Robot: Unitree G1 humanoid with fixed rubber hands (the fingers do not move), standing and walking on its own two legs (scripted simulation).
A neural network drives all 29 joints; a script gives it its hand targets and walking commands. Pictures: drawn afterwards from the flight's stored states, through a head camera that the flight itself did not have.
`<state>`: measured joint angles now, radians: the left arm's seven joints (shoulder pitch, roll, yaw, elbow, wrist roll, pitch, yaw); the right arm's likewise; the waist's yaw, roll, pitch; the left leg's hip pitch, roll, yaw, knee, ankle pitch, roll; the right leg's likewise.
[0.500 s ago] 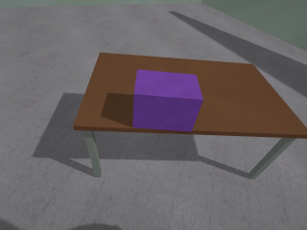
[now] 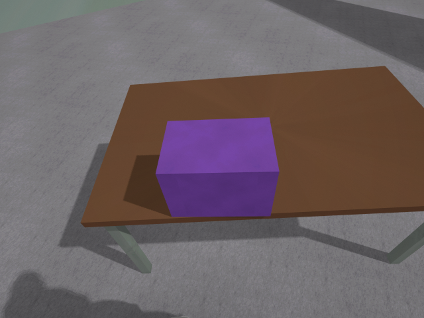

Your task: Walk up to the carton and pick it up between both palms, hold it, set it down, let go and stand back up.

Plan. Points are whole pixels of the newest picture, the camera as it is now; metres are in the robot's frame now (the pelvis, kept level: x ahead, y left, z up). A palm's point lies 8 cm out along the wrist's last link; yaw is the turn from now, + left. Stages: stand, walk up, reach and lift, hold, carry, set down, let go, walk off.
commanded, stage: walk up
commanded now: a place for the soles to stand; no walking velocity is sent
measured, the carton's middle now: (219, 168) +0.55 +0.01 -0.10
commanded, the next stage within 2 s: none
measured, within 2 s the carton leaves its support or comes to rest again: neither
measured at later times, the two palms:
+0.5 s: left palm (58, 300) +0.20 +0.36 -0.12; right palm (368, 303) +0.19 -0.26 -0.08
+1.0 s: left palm (79, 270) +0.26 +0.33 -0.09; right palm (365, 276) +0.25 -0.30 -0.13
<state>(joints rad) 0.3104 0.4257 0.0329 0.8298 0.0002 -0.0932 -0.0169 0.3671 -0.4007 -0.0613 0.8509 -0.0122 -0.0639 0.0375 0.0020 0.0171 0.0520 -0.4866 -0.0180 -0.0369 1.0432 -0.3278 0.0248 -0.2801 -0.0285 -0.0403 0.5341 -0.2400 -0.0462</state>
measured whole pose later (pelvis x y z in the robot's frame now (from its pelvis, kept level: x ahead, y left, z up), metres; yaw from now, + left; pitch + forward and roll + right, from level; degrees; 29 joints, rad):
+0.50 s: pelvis +0.14 +0.05 +0.00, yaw +1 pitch -4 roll -2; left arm 0.32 0.43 0.03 0.80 0.00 -0.03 -0.03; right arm 0.36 -0.38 -0.07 0.85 -0.02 -0.08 0.03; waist 0.00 -0.04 0.06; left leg -0.24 0.03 -0.01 0.56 -0.25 0.02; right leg -0.36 0.00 0.02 1.00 -0.44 -0.04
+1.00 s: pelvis +0.19 +0.00 -0.01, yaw +1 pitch -2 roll +3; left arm 0.23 0.41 0.03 0.87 0.00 -0.03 0.00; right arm 0.29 -0.38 -0.05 0.85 0.00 -0.02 0.00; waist 0.00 0.00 0.08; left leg -0.31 -0.02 -0.01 0.76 -0.47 0.00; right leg -0.37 -0.02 -0.01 0.60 -0.21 -0.04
